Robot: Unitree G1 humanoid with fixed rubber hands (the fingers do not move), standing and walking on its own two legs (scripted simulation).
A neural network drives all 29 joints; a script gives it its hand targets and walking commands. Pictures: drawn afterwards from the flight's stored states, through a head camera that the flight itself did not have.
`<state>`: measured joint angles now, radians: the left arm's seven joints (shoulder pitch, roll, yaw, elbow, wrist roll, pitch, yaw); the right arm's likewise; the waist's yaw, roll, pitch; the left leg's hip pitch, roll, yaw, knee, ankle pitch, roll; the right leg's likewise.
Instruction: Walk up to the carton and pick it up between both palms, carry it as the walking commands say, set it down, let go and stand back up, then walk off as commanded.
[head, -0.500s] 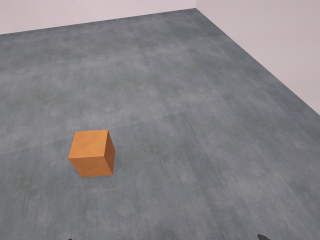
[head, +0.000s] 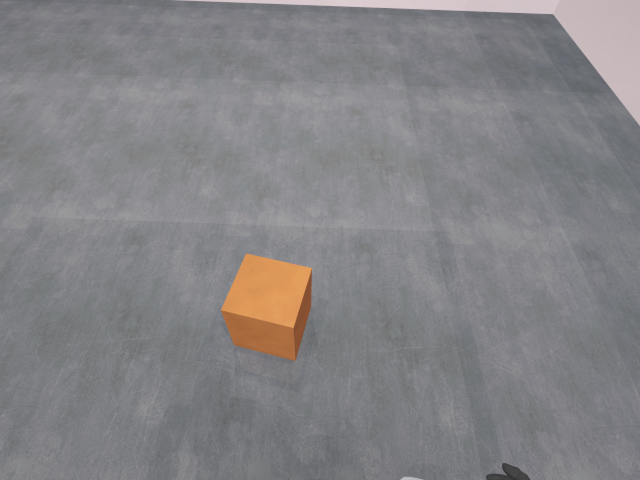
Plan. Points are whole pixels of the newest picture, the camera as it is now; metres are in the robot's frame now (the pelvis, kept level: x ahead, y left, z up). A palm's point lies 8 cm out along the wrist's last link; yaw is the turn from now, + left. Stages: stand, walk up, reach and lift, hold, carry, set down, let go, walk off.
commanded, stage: walk up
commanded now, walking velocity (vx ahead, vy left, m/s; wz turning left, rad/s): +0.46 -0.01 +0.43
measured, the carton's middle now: (271, 308) +0.65 +0.17 -0.64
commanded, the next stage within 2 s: none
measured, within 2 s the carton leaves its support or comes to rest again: neither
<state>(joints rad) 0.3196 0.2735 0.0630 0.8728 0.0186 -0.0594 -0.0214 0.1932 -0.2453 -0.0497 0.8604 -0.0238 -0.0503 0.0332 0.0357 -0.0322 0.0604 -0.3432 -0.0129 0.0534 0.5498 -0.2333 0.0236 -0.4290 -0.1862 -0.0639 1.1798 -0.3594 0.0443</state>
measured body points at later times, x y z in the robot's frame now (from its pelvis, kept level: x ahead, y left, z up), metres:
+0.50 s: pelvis +0.19 -0.03 +0.01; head +0.22 -0.07 +0.46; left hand +0.20 +0.25 -0.10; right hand +0.28 -0.29 -0.15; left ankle +0.14 +0.12 -0.63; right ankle +0.26 -0.13 -0.73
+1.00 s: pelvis +0.23 +0.06 +0.01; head +0.24 +0.09 +0.46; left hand +0.18 +0.28 -0.16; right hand +0.38 -0.14 -0.11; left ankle +0.24 +0.16 -0.73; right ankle +0.24 -0.08 -0.69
